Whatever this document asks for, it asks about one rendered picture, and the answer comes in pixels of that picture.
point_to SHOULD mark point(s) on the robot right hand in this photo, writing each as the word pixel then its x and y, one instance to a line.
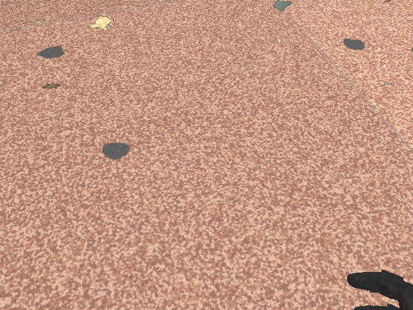
pixel 387 284

